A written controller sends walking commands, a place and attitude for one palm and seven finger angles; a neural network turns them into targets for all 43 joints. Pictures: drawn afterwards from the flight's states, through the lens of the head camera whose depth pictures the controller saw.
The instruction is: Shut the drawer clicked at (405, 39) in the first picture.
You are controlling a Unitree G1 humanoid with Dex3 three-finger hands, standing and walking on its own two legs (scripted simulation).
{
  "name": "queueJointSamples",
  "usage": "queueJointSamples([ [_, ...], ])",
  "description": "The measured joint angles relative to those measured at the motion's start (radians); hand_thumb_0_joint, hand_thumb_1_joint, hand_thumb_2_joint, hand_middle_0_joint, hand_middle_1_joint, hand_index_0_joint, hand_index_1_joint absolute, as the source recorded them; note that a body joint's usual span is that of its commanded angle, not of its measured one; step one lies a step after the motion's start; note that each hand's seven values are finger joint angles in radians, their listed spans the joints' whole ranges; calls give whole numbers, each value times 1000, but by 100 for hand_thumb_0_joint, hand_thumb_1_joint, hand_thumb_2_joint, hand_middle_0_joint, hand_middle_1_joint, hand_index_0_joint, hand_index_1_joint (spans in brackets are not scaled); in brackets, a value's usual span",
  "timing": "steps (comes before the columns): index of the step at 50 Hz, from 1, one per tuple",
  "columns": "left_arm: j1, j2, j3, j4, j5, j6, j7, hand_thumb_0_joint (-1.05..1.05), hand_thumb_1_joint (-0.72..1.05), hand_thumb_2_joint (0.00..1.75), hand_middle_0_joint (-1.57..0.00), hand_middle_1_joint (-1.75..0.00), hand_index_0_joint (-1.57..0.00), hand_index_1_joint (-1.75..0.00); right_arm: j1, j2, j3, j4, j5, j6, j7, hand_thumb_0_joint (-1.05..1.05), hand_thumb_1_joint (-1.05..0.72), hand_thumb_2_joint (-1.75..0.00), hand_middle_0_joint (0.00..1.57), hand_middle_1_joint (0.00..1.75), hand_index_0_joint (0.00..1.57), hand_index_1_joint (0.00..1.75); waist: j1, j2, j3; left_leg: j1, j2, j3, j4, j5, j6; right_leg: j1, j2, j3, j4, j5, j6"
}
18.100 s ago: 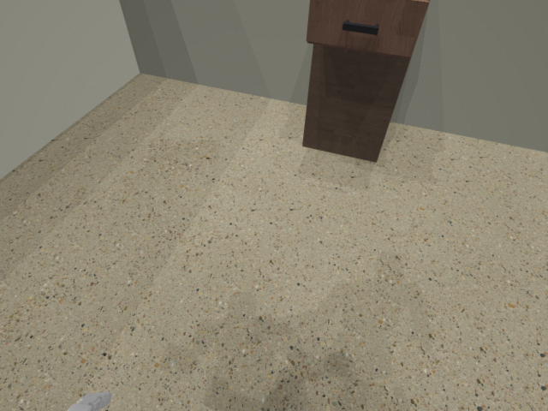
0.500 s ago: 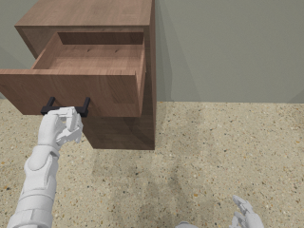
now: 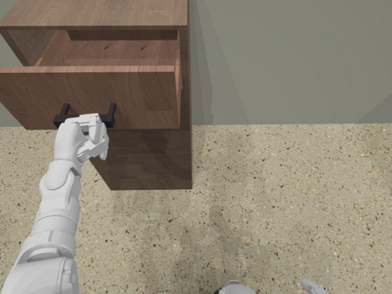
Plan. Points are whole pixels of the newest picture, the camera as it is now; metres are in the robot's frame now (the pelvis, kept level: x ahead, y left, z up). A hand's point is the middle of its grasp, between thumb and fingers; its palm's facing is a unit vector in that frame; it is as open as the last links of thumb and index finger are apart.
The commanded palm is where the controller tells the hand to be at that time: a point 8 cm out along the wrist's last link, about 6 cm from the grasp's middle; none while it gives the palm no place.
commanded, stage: push the drawer shut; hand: left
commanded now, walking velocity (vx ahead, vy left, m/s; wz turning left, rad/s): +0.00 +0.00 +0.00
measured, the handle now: (87, 114) +0.48 +0.25 +0.07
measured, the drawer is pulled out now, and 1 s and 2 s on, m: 0.16 0.04 0.00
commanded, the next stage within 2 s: pull the fist back off the drawer in 1.66 s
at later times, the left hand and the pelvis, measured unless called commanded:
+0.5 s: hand (110, 120) +0.46 +0.19 +0.08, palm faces +0.03 -1.00 -0.03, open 3.3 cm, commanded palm +0.44 +0.25 +0.08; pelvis +0.00 +0.00 -0.01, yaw +0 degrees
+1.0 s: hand (115, 98) +0.52 +0.19 +0.08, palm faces +0.03 -1.00 -0.03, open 3.3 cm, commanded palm +0.51 +0.25 +0.08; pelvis +0.00 +0.00 -0.01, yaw -1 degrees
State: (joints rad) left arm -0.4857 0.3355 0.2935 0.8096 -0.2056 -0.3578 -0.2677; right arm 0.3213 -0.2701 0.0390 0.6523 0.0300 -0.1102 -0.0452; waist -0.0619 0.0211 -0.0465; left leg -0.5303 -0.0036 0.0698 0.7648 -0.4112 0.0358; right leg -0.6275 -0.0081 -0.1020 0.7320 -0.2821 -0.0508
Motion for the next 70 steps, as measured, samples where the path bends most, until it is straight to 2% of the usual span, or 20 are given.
queueJointSamples([
  [19, -179, 23, 12, 195, 51, -49, 51, 4, 83, 92, -140, -160, -140, -160, 15, 1, -2, 16, -16, 48, 16, 1, -91, -90, 20, 30, 20, 30, -24, -5, -11, -55, -3, -1, 29, -10, 7, -51, -4, 0, 22, -6, 6],
  [29, -301, 102, 63, 324, 76, -61, 31, 4, 81, 91, -140, -160, -140, -160, 26, -9, 7, 13, -21, 71, 14, 1, -91, -90, 20, 30, 20, 30, -62, -11, -6, -116, 9, -3, 61, -16, 3, -106, 5, -4, 38, -2, 0],
  [41, -405, 187, 116, 406, 99, -44, 15, 4, 81, 91, -140, -160, -140, -160, 71, -23, 7, 6, -31, 103, 19, 1, -91, -90, 20, 30, 20, 30, -105, -6, -11, -188, 23, -3, 90, -25, 1, -173, 18, -4, 49, 1, -4],
  [54, -507, 271, 154, 481, 147, -18, 15, 5, 79, 90, -140, -160, -140, -160, 98, -23, 17, -16, -44, 129, 25, 1, -91, -90, 20, 30, 20, 30, -149, -3, -17, -247, 35, -7, 116, -37, 3, -222, 29, -9, 51, 2, -3],
  [70, -600, 321, 171, 537, 189, -6, 22, 5, 75, 90, -140, -160, -140, -160, 130, -19, 26, -33, -67, 163, 37, 1, -91, -90, 20, 30, 20, 30, -180, 9, -24, -295, 36, -11, 138, -56, 16, -260, 31, -10, 52, -4, 12],
])
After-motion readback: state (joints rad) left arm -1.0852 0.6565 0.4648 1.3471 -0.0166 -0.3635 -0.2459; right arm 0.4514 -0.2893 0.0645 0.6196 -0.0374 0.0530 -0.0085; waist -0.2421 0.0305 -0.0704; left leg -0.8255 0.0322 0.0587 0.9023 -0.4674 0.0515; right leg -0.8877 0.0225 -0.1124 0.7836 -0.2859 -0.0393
